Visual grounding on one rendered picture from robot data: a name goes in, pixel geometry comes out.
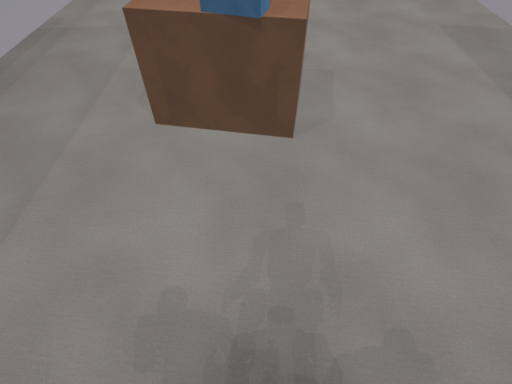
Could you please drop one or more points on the carton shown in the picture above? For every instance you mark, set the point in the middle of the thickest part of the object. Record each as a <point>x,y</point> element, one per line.
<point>245,8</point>

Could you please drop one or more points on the pedestal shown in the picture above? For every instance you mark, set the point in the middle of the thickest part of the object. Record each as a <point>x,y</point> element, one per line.
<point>218,71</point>

